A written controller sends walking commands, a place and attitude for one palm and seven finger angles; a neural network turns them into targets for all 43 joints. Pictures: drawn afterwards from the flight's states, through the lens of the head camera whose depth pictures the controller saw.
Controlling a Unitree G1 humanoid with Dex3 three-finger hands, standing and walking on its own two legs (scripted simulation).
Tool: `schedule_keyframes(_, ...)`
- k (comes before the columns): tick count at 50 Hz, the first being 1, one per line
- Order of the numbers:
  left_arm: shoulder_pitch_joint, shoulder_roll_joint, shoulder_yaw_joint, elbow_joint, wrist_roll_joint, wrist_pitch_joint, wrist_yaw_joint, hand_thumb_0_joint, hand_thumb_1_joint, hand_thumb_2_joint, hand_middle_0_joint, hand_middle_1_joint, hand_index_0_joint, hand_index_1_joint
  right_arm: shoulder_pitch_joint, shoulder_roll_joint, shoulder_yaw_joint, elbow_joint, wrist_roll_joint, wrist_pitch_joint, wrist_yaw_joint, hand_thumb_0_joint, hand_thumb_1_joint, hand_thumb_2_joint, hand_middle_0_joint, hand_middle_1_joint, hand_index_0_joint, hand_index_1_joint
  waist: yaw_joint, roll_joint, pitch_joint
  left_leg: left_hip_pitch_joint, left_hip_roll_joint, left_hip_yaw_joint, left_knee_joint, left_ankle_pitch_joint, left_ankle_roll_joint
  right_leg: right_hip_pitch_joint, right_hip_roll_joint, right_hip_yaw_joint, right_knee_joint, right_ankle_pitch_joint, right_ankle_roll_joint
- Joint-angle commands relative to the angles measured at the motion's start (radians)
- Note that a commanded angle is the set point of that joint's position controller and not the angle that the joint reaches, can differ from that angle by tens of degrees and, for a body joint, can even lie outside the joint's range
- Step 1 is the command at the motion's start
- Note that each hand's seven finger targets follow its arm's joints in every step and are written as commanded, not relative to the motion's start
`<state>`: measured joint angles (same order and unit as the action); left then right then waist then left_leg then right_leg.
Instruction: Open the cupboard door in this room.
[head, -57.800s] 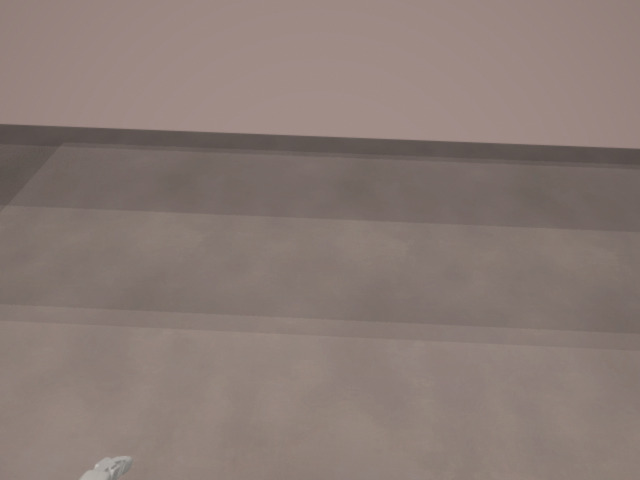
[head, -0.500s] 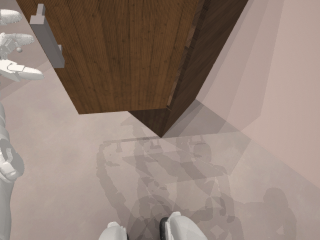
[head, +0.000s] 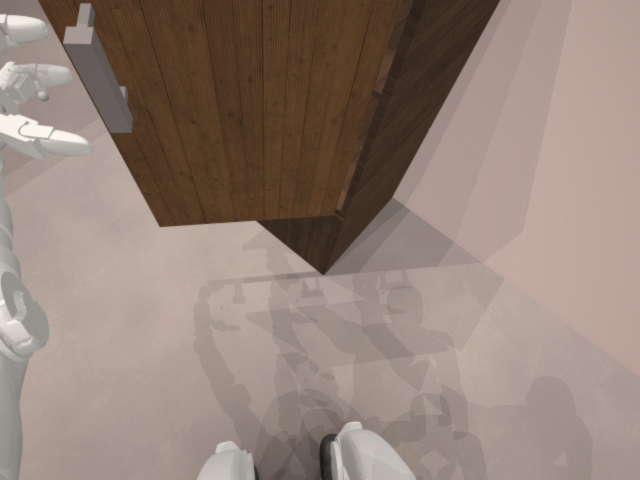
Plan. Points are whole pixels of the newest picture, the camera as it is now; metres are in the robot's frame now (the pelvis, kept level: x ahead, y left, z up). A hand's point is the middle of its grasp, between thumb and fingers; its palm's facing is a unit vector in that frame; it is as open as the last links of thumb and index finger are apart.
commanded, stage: slide the fingers in behind the handle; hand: left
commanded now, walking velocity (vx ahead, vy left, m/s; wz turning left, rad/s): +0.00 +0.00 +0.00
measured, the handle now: (104, 72) +0.57 +0.19 +0.10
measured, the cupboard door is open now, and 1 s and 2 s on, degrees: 47 45 46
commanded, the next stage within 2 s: close the thumb around the handle in 1.64 s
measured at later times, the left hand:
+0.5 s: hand (59, 95) +0.53 +0.23 +0.11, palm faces +0.04 -1.00 +0.00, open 14.1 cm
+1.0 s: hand (112, 96) +0.54 +0.18 +0.10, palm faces +0.02 -1.00 -0.03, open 14.0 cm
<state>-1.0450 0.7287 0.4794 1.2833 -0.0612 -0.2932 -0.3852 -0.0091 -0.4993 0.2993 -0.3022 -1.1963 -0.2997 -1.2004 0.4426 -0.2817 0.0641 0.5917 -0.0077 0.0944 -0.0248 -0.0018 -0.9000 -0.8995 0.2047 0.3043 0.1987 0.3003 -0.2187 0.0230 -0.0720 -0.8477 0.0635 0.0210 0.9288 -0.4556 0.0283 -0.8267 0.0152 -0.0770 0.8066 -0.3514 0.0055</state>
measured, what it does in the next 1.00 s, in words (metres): stands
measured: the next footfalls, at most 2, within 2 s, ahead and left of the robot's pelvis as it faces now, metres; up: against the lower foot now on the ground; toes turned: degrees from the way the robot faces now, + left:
none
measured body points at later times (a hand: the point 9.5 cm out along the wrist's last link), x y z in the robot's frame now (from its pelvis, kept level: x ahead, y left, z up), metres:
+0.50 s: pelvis -0.01 +0.00 +0.00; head +0.14 +0.03 +0.42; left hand +0.53 +0.28 +0.11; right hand -0.04 -0.26 -0.10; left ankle -0.02 +0.09 -0.69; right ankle +0.01 -0.13 -0.69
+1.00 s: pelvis +0.00 -0.01 +0.00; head +0.13 +0.01 +0.43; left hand +0.53 +0.23 +0.11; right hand -0.03 -0.27 -0.11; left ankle -0.02 +0.09 -0.69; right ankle +0.01 -0.13 -0.69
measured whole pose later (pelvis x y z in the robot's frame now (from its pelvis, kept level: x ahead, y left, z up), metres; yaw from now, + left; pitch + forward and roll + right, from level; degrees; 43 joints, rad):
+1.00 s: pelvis +0.00 -0.01 +0.00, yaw +0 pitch +21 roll -3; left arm -1.03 0.56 0.41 1.22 -0.05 -0.33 -0.22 -0.01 -0.50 0.30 -0.30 -1.20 -0.29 -1.21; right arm 0.45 -0.27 0.04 0.61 -0.02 0.06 0.01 0.00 -0.90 -0.90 0.20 0.30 0.20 0.30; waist -0.21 0.04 -0.08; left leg -0.84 0.06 0.02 0.92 -0.45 0.02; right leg -0.83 0.01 -0.07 0.83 -0.36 0.00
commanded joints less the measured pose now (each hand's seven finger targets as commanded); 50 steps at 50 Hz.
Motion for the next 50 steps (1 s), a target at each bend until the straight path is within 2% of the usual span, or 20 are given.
schedule_keyframes(1, -0.444, 0.346, 0.045, -0.191, -0.01, -0.038, -0.004, 0.0, -0.5, 0.3, -0.3, -1.2, -0.3, -1.2, 0.205, -0.206, -0.069, -0.033, 0.002, -0.009, -0.021, 0.0, -0.9, -0.9, 0.2, 0.3, 0.2, 0.3, 0.001, 0.15, -0.448, 0.292, -0.03, -0.064, -0.089, 0.453, 0.008, 0.231, 0.041, 0.043, -0.049, 0.349, -0.017)
schedule_keyframes(2, -0.443, 0.358, 0.053, -0.209, -0.008, -0.046, -0.006, 0.0, -0.5, 0.3, -0.3, -1.2, -0.3, -1.2, 0.209, -0.205, -0.071, -0.034, 0.001, -0.009, -0.022, 0.0, -0.9, -0.9, 0.2, 0.3, 0.2, 0.3, 0.006, 0.168, -0.478, 0.316, -0.029, -0.067, -0.086, 0.484, 0.005, 0.235, 0.041, 0.042, -0.043, 0.366, -0.021)
schedule_keyframes(4, -0.447, 0.304, 0.017, -0.242, -0.015, -0.063, -0.013, 0.0, -0.5, 0.3, -0.3, -1.2, -0.3, -1.2, 0.209, -0.199, -0.074, -0.029, -0.003, -0.013, -0.019, 0.0, -0.9, -0.9, 0.2, 0.3, 0.2, 0.3, -0.002, 0.193, -0.495, 0.364, -0.024, -0.07, -0.078, 0.51, 0.0, 0.2, 0.042, 0.037, -0.044, 0.361, -0.021)
schedule_keyframes(5, -0.46, 0.241, -0.023, -0.26, -0.027, -0.075, -0.018, 0.0, -0.5, 0.3, -0.3, -1.2, -0.3, -1.2, 0.213, -0.195, -0.074, -0.027, -0.005, -0.015, -0.017, 0.0, -0.9, -0.9, 0.2, 0.3, 0.2, 0.3, -0.011, 0.221, -0.496, 0.408, -0.021, -0.082, -0.077, 0.55, -0.006, 0.164, 0.045, 0.029, -0.041, 0.355, -0.026)
schedule_keyframes(9, -0.435, 0.235, -0.003, -0.212, -0.049, -0.062, -0.027, 0.0, -0.5, 0.3, -0.3, -1.2, -0.3, -1.2, 0.219, -0.204, -0.08, -0.01, -0.005, -0.015, -0.014, 0.0, -0.9, -0.9, 0.2, 0.3, 0.2, 0.3, -0.012, 0.17, -0.479, 0.393, -0.018, -0.086, -0.081, 0.502, -0.004, 0.153, 0.049, 0.024, -0.049, 0.314, -0.022)
schedule_keyframes(13, -0.454, 0.167, -0.054, -0.227, -0.034, -0.042, -0.002, 0.0, -0.5, 0.3, -0.3, -1.2, -0.3, -1.2, 0.221, -0.198, -0.081, -0.001, -0.009, -0.016, -0.008, 0.0, -0.9, -0.9, 0.2, 0.3, 0.2, 0.3, -0.01, 0.236, -0.457, 0.435, -0.014, -0.101, -0.083, 0.532, -0.015, 0.081, 0.045, 0.012, -0.046, 0.274, -0.026)
schedule_keyframes(17, -0.503, 0.176, -0.034, -0.251, -0.02, -0.049, 0.056, 0.0, -0.5, 0.3, -0.3, -1.2, -0.3, -1.2, 0.227, -0.196, -0.084, -0.002, -0.016, -0.022, -0.001, 0.0, -0.9, -0.9, 0.2, 0.3, 0.2, 0.3, -0.016, 0.211, -0.468, 0.43, -0.015, -0.106, -0.081, 0.517, -0.014, 0.08, 0.046, 0.012, -0.042, 0.265, -0.024)
schedule_keyframes(20, -0.518, 0.11, -0.09, -0.23, 0.0, -0.055, 0.08, 0.0, -0.5, 0.3, -0.3, -1.2, -0.3, -1.2, 0.228, -0.19, -0.081, 0.006, -0.019, -0.029, 0.004, 0.0, -0.9, -0.9, 0.2, 0.3, 0.2, 0.3, -0.035, 0.199, -0.434, 0.423, -0.015, -0.113, -0.08, 0.501, -0.014, 0.053, 0.045, 0.008, -0.041, 0.245, -0.026)
schedule_keyframes(23, -0.494, 0.118, -0.077, -0.234, 0.002, -0.057, 0.081, 0.0, -0.5, 0.3, -0.3, -1.2, -0.3, -1.2, 0.233, -0.194, -0.087, 0.008, -0.019, -0.031, 0.008, 0.0, -0.9, -0.9, 0.2, 0.3, 0.2, 0.3, -0.023, 0.194, -0.486, 0.439, -0.014, -0.11, -0.076, 0.522, -0.016, 0.079, 0.045, 0.012, -0.037, 0.266, -0.026)
schedule_keyframes(25, -0.513, 0.077, -0.1, -0.271, -0.007, -0.067, 0.075, 0.0, -0.5, 0.3, -0.3, -1.2, -0.3, -1.2, 0.235, -0.189, -0.089, 0.01, -0.02, -0.035, 0.009, 0.0, -0.9, -0.9, 0.2, 0.3, 0.2, 0.3, -0.027, 0.223, -0.522, 0.481, -0.013, -0.114, -0.07, 0.572, -0.018, 0.076, 0.045, 0.012, -0.032, 0.289, -0.028)
schedule_keyframes(28, -0.509, 0.037, -0.12, -0.261, -0.019, -0.062, 0.071, 0.0, -0.5, 0.3, -0.3, -1.2, -0.3, -1.2, 0.228, -0.187, -0.091, 0.018, -0.02, -0.033, 0.015, 0.0, -0.9, -0.9, 0.2, 0.3, 0.2, 0.3, -0.03, 0.214, -0.495, 0.482, -0.011, -0.115, -0.07, 0.556, -0.021, 0.06, 0.048, 0.009, -0.042, 0.275, -0.025)
schedule_keyframes(29, -0.507, 0.043, -0.118, -0.252, -0.017, -0.06, 0.074, 0.0, -0.5, 0.3, -0.3, -1.2, -0.3, -1.2, 0.228, -0.189, -0.092, 0.021, -0.019, -0.033, 0.014, 0.0, -0.9, -0.9, 0.2, 0.3, 0.2, 0.3, -0.034, 0.18, -0.477, 0.462, -0.011, -0.114, -0.073, 0.531, -0.017, 0.065, 0.048, 0.008, -0.043, 0.27, -0.025)
schedule_keyframes(32, -0.535, -0.016, -0.156, -0.269, -0.022, -0.066, 0.084, 0.0, -0.5, 0.3, -0.3, -1.2, -0.3, -1.2, 0.222, -0.183, -0.092, 0.025, -0.02, -0.039, 0.015, 0.0, -0.9, -0.9, 0.2, 0.3, 0.2, 0.3, -0.038, 0.214, -0.474, 0.482, -0.014, -0.12, -0.075, 0.533, -0.02, 0.044, 0.047, 0.008, -0.043, 0.259, -0.026)
schedule_keyframes(36, -0.544, 0.032, -0.092, -0.269, -0.033, -0.071, 0.117, 0.0, -0.5, 0.3, -0.3, -1.2, -0.3, -1.2, 0.223, -0.18, -0.091, 0.027, -0.021, -0.044, 0.016, 0.0, -0.9, -0.9, 0.2, 0.3, 0.2, 0.3, -0.028, 0.185, -0.488, 0.449, -0.02, -0.109, -0.075, 0.534, -0.016, 0.097, 0.046, 0.012, -0.037, 0.298, -0.027)
schedule_keyframes(37, -0.508, 0.08, -0.046, -0.26, -0.029, -0.073, 0.126, 0.0, -0.5, 0.3, -0.3, -1.2, -0.3, -1.2, 0.225, -0.18, -0.091, 0.022, -0.022, -0.044, 0.017, 0.0, -0.9, -0.9, 0.2, 0.3, 0.2, 0.3, -0.004, 0.18, -0.506, 0.426, -0.024, -0.1, -0.073, 0.54, -0.015, 0.137, 0.044, 0.015, -0.031, 0.322, -0.029)
schedule_keyframes(40, -0.493, 0.068, -0.065, -0.268, -0.006, -0.084, 0.155, 0.0, -0.5, 0.3, -0.3, -1.2, -0.3, -1.2, 0.219, -0.17, -0.085, 0.005, -0.022, -0.046, 0.024, 0.0, -0.9, -0.9, 0.2, 0.3, 0.2, 0.3, -0.007, 0.154, -0.479, 0.375, -0.032, -0.086, -0.071, 0.532, -0.006, 0.169, 0.041, 0.022, -0.024, 0.358, -0.026)
schedule_keyframes(41, -0.476, 0.108, -0.038, -0.269, 0.01, -0.088, 0.167, 0.0, -0.5, 0.3, -0.3, -1.2, -0.3, -1.2, 0.214, -0.171, -0.086, 0.001, -0.022, -0.044, 0.025, 0.0, -0.9, -0.9, 0.2, 0.3, 0.2, 0.3, 0.009, 0.17, -0.483, 0.366, -0.032, -0.083, -0.072, 0.524, -0.008, 0.173, 0.04, 0.025, -0.021, 0.354, -0.025)
schedule_keyframes(44, -0.457, 0.106, -0.049, -0.293, 0.027, -0.099, 0.178, 0.0, -0.5, 0.3, -0.3, -1.2, -0.3, -1.2, 0.207, -0.168, -0.09, -0.014, -0.019, -0.042, 0.029, 0.0, -0.9, -0.9, 0.2, 0.3, 0.2, 0.3, 0.011, 0.156, -0.505, 0.352, -0.037, -0.07, -0.073, 0.514, -0.004, 0.217, 0.039, 0.034, -0.02, 0.382, -0.022)
schedule_keyframes(48, -0.448, 0.076, -0.051, -0.296, 0.0, -0.1, 0.164, 0.0, -0.5, 0.3, -0.3, -1.2, -0.3, -1.2, 0.206, -0.17, -0.095, -0.016, -0.014, -0.04, 0.026, 0.0, -0.9, -0.9, 0.2, 0.3, 0.2, 0.3, 0.008, 0.131, -0.536, 0.367, -0.036, -0.066, -0.078, 0.518, -0.003, 0.245, 0.041, 0.038, -0.026, 0.406, -0.02)
schedule_keyframes(50, -0.456, 0.035, -0.069, -0.283, -0.018, -0.092, 0.155, 0.0, -0.5, 0.3, -0.3, -1.2, -0.3, -1.2, 0.206, -0.169, -0.095, -0.012, -0.012, -0.042, 0.024, 0.0, -0.9, -0.9, 0.2, 0.3, 0.2, 0.3, -0.003, 0.13, -0.512, 0.366, -0.039, -0.062, -0.078, 0.506, 0.001, 0.234, 0.041, 0.037, -0.033, 0.403, -0.022)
